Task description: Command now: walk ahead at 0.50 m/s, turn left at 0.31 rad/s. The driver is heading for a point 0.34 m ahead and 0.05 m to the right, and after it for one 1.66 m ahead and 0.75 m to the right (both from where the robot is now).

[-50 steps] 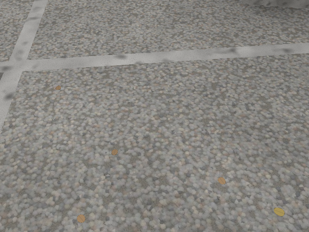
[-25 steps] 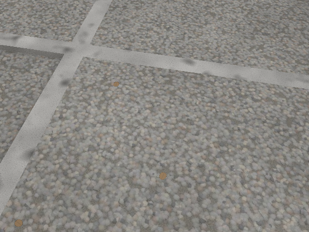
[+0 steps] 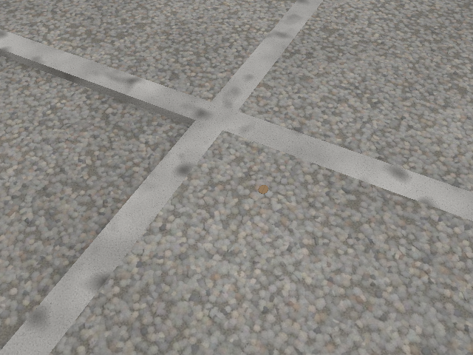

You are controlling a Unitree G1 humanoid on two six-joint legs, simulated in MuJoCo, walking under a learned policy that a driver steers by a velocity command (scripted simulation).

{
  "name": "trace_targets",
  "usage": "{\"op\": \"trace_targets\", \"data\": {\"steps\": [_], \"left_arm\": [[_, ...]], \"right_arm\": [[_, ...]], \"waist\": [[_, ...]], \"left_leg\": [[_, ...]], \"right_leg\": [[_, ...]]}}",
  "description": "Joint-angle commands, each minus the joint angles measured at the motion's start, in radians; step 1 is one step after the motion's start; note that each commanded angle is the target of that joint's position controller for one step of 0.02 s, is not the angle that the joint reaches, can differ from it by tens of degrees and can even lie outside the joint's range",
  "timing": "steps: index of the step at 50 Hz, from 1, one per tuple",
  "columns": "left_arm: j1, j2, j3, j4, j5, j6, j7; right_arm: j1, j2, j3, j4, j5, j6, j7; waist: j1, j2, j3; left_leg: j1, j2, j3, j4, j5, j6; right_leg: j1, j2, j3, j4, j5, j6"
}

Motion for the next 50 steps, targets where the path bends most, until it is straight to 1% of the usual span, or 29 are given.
{"op": "trace_targets", "data": {"steps": [1, 4, 7, 11, 13, 15, 16, 17, 18, 19, 20, 21, 22, 23, 25, 27, 30, 33, 36, 39, 40, 41, 42, 43, 44, 45, 46, 48, 50], "left_arm": [[0.021, 0.099, 0.021, -0.023, -0.006, -0.015, -0.008], [0.043, 0.147, 0.033, -0.002, -0.015, -0.015, -0.005], [0.080, 0.171, 0.036, 0.015, -0.027, -0.002, -0.001], [0.174, 0.194, 0.036, 0.055, -0.040, 0.017, -0.001], [0.189, 0.204, 0.036, 0.068, -0.044, 0.030, 0.002], [0.171, 0.218, 0.035, 0.070, -0.045, 0.040, 0.007], [0.169, 0.186, 0.022, 0.063, -0.037, 0.039, 0.009], [0.166, 0.104, -0.009, 0.025, 0.000, 0.031, 0.009], [0.281, 0.038, -0.027, 0.018, -0.031, 0.014, 0.007], [0.217, 0.154, 0.004, 0.032, -0.055, 0.011, 0.009], [0.149, 0.176, 0.014, 0.010, -0.059, 0.012, 0.010], [0.123, 0.160, 0.015, 0.011, -0.050, 0.021, 0.015], [0.116, 0.149, 0.019, 0.009, -0.038, 0.032, 0.017], [0.137, 0.130, 0.020, 0.014, -0.039, 0.047, 0.014], [0.140, 0.093, 0.016, 0.010, -0.042, 0.067, 0.012], [0.105, 0.084, 0.018, -0.009, -0.037, 0.077, 0.012], [0.036, 0.073, 0.014, -0.039, -0.031, 0.075, 0.001], [-0.074, 0.045, 0.000, -0.087, -0.012, 0.069, -0.022], [-0.111, 0.065, 0.007, -0.131, -0.014, 0.075, -0.045], [-0.010, 0.131, 0.038, -0.136, -0.010, 0.081, -0.054], [0.104, 0.173, 0.062, -0.110, -0.011, 0.078, -0.047], [0.178, 0.252, 0.090, -0.101, -0.008, 0.080, -0.023], [0.143, 0.345, 0.095, -0.121, 0.001, 0.087, -0.002], [0.140, 0.324, 0.083, -0.174, 0.012, 0.079, -0.015], [0.100, 0.265, 0.072, -0.189, 0.003, 0.077, -0.022], [0.045, 0.221, 0.061, -0.187, -0.018, 0.079, -0.018], [0.002, 0.188, 0.050, -0.192, -0.029, 0.084, -0.011], [-0.042, 0.179, 0.046, -0.209, -0.007, 0.095, 0.001], [-0.044, 0.195, 0.053, -0.214, 0.002, 0.096, 0.010]], "right_arm": [[0.004, -0.036, -0.010, -0.078, -0.004, -0.010, 0.004], [-0.082, -0.025, 0.003, -0.109, -0.020, -0.020, 0.010], [-0.194, -0.011, 0.015, -0.134, -0.015, -0.033, 0.023], [-0.317, -0.033, 0.014, -0.180, -0.002, -0.039, 0.037], [-0.326, -0.055, 0.006, -0.194, 0.000, -0.047, 0.044], [-0.194, -0.104, -0.020, -0.161, -0.006, -0.054, 0.040], [-0.042, -0.159, -0.047, -0.122, -0.017, -0.055, 0.029], [0.146, -0.250, -0.070, -0.102, -0.035, -0.048, 0.012], [0.153, -0.273, -0.068, -0.092, -0.042, -0.038, 0.018], [0.130, -0.175, -0.046, -0.095, -0.032, -0.039, 0.021], [0.070, -0.133, -0.030, -0.095, -0.021, -0.043, 0.022], [-0.001, -0.101, -0.019, -0.097, -0.023, -0.047, 0.026], [-0.053, -0.073, -0.013, -0.096, -0.026, -0.053, 0.031], [-0.081, -0.063, -0.012, -0.090, -0.033, -0.060, 0.032], [-0.099, -0.065, -0.020, -0.073, -0.037, -0.075, 0.029], [-0.091, -0.080, -0.028, -0.052, -0.042, -0.081, 0.020], [-0.086, -0.097, -0.033, -0.030, -0.043, -0.075, 0.005], [-0.082, -0.131, -0.041, -0.021, -0.034, -0.058, -0.014], [-0.053, -0.165, -0.051, -0.008, -0.013, -0.033, -0.024], [-0.087, -0.197, -0.065, -0.020, 0.013, -0.007, -0.036], [-0.099, -0.185, -0.061, -0.025, 0.017, 0.000, -0.037], [-0.051, -0.155, -0.049, -0.030, -0.005, -0.005, -0.033], [0.055, -0.023, -0.011, -0.057, -0.075, -0.014, -0.018], [0.093, -0.085, -0.007, -0.057, -0.044, -0.027, -0.002], [-0.020, -0.147, -0.024, -0.070, -0.006, -0.026, 0.002], [-0.084, -0.139, -0.022, -0.091, -0.007, -0.019, -0.006], [-0.103, -0.132, -0.022, -0.082, -0.023, -0.006, -0.021], [-0.089, -0.142, -0.030, -0.088, -0.033, 0.021, -0.031], [-0.074, -0.109, -0.023, -0.084, -0.038, 0.028, -0.036]], "waist": [[-0.008, -0.123, -0.008], [0.004, -0.098, -0.010], [0.043, -0.099, 0.003], [0.083, -0.113, 0.028], [0.063, -0.127, 0.031], [-0.027, -0.126, -0.039], [-0.097, -0.106, -0.143], [-0.159, 0.058, -0.318], [-0.095, 0.292, -0.428], [-0.124, 0.147, -0.314], [-0.106, 0.115, -0.191], [-0.069, 0.059, -0.130], [-0.039, 0.070, -0.076], [-0.010, 0.090, -0.058], [0.015, 0.067, -0.034], [0.019, 0.034, -0.011], [0.010, 0.018, 0.025], [-0.024, 0.011, 0.049], [-0.033, 0.030, 0.020], [0.035, 0.059, -0.054], [0.096, 0.028, -0.111], [0.121, -0.088, -0.173], [-0.003, -0.342, -0.257], [0.037, -0.257, -0.500], [0.073, -0.123, -0.422], [0.051, -0.070, -0.292], [0.025, -0.032, -0.205], [-0.025, -0.077, -0.154], [-0.034, -0.100, -0.161]], "left_leg": [[-0.170, 0.097, -0.022, -0.074, 0.059, -0.005], [-0.184, 0.124, 0.011, -0.254, 0.200, -0.017], [-0.116, 0.101, 0.056, -0.460, 0.355, -0.019], [-0.082, 0.069, 0.074, -0.593, 0.359, -0.011], [-0.045, 0.050, 0.073, -0.648, 0.292, 0.007], [0.180, 0.010, 0.101, -0.725, 0.281, 0.039], [0.425, 0.048, 0.069, -0.709, 0.304, 0.070], [0.728, 0.294, -0.187, -0.674, 0.353, 0.138], [0.903, 0.457, -0.574, -0.803, 0.159, 0.263], [0.807, 0.415, -0.530, -0.845, 0.064, 0.230], [0.686, 0.378, -0.376, -0.867, 0.093, 0.192], [0.563, 0.334, -0.277, -0.901, 0.158, 0.172], [0.469, 0.297, -0.193, -0.941, 0.205, 0.162], [0.402, 0.278, -0.130, -0.978, 0.241, 0.153], [0.348, 0.270, -0.042, -1.023, 0.340, 0.160], [0.349, 0.273, 0.029, -1.040, 0.418, 0.163], [0.364, 0.253, 0.141, -1.040, 0.506, 0.146], [0.344, 0.232, 0.250, -0.993, 0.673, 0.120], [0.442, 0.266, 0.264, -0.910, 0.766, 0.103], [0.502, 0.270, 0.272, -0.694, 0.985, 0.065], [0.474, 0.228, 0.293, -0.520, 0.948, 0.033], [0.311, 0.158, 0.304, -0.258, 0.659, -0.035], [-0.047, -0.002, 0.255, 0.104, -0.321, -0.103], [-0.136, -0.059, 0.011, 0.283, -0.383, -0.109], [-0.187, -0.013, -0.032, 0.279, -0.275, -0.088], [-0.227, 0.018, -0.014, 0.204, -0.177, -0.079], [-0.208, 0.051, -0.014, 0.134, -0.120, -0.083], [-0.092, 0.058, -0.014, 0.036, -0.065, -0.079], [-0.052, 0.039, 0.002, -0.060, -0.042, -0.089]], "right_leg": [[0.115, -0.275, 0.278, -0.252, 0.089, -0.195], [0.129, -0.269, 0.196, -0.278, 0.209, -0.203], [0.119, -0.231, 0.108, -0.275, 0.227, -0.169], [0.191, -0.271, 0.128, -0.242, 0.193, -0.153], [0.234, -0.298, 0.161, -0.198, 0.218, -0.139], [0.217, -0.267, 0.139, -0.048, 0.392, -0.103], [0.122, -0.211, 0.096, 0.147, 0.399, -0.069], [-0.105, -0.129, 0.037, 0.499, 0.050, -0.018], [-0.401, -0.023, 0.092, 0.760, -0.439, 0.010], [-0.493, -0.072, 0.163, 0.864, -0.404, 0.010], [-0.525, -0.109, 0.146, 0.860, -0.307, 0.003], [-0.482, -0.146, 0.133, 0.826, -0.226, 0.011], [-0.450, -0.168, 0.133, 0.781, -0.169, 0.017], [-0.394, -0.186, 0.138, 0.766, -0.127, 0.021], [-0.375, -0.188, 0.135, 0.752, -0.075, 0.032], [-0.418, -0.189, 0.150, 0.706, -0.007, 0.042], [-0.436, -0.175, 0.137, 0.538, 0.132, 0.047], [-0.344, -0.141, 0.036, 0.338, 0.240, 0.039], [-0.319, -0.117, 0.002, 0.257, 0.181, 0.012], [-0.185, -0.040, -0.052, 0.201, 0.043, -0.044], [-0.034, 0.001, -0.062, 0.110, 0.118, -0.075], [0.185, -0.062, 0.061, 0.071, 0.472, -0.121], [0.473, -0.305, 0.408, 0.187, 1.008, -0.269], [0.571, -0.437, 0.725, 0.068, 0.796, -0.428], [0.499, -0.383, 0.622, 0.010, 0.608, -0.380], [0.373, -0.330, 0.529, -0.015, 0.446, -0.322], [0.239, -0.289, 0.471, -0.042, 0.357, -0.280], [0.049, -0.239, 0.419, -0.086, 0.303, -0.249], [-0.002, -0.211, 0.380, -0.086, 0.366, -0.242]]}}
Keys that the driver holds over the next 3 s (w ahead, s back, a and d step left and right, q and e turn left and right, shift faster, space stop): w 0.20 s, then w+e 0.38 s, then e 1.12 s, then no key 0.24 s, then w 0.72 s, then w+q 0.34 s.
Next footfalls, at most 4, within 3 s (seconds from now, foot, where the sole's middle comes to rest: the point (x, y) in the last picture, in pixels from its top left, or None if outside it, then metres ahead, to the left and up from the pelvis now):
0.32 left None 0.33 0.16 -0.78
0.82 right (287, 328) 0.56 -0.10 -0.78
1.32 left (216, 302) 0.64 0.10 -0.78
1.72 right None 0.45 -0.09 -0.78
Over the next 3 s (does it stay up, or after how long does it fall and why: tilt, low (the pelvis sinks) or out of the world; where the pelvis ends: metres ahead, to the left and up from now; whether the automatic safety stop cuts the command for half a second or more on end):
stays up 0.71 -0.34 0.00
